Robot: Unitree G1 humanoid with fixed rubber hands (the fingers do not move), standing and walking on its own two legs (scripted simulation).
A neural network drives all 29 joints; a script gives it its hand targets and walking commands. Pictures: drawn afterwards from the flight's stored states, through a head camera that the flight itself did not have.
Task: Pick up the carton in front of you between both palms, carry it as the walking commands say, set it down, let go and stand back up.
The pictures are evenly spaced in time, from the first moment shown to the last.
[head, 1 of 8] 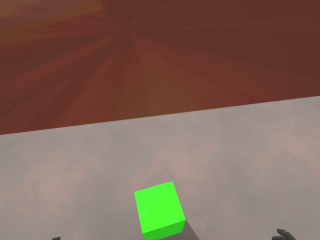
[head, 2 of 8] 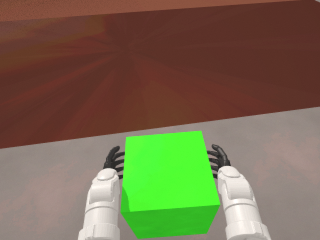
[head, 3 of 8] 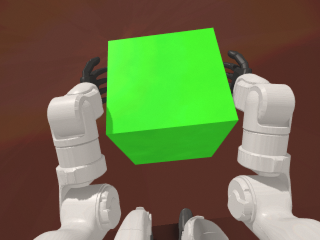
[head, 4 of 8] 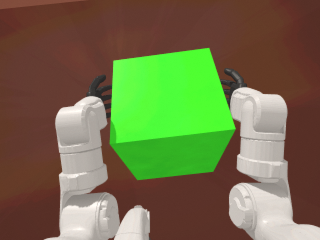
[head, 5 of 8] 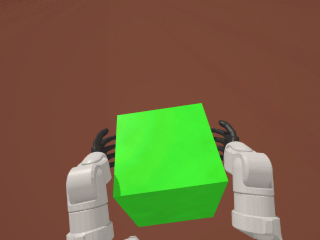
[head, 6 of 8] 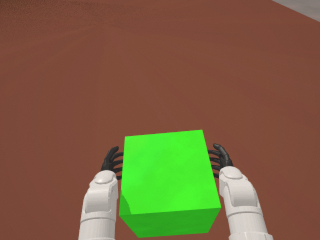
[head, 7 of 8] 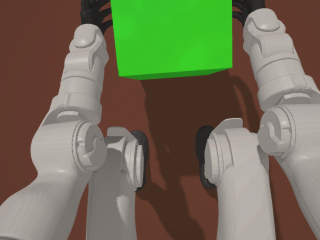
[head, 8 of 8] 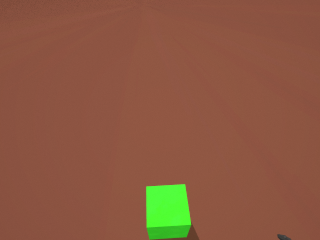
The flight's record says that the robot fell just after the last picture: no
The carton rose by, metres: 0.93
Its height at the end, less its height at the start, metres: +0.22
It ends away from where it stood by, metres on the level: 5.30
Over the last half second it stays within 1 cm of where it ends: yes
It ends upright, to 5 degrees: yes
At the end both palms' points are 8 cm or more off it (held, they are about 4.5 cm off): yes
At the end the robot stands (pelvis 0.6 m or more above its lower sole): yes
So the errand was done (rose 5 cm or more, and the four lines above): yes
